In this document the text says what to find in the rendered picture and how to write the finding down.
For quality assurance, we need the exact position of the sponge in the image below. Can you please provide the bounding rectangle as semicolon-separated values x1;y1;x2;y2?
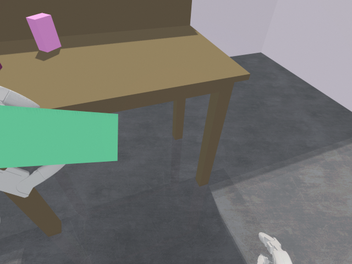
0;105;118;168

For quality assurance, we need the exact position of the table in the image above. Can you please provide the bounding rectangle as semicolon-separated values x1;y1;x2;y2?
0;0;250;237

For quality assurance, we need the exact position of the left robot hand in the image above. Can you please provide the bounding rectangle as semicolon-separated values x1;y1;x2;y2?
0;86;66;198

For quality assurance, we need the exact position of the right robot hand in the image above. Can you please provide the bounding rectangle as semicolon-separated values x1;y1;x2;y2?
257;232;292;264

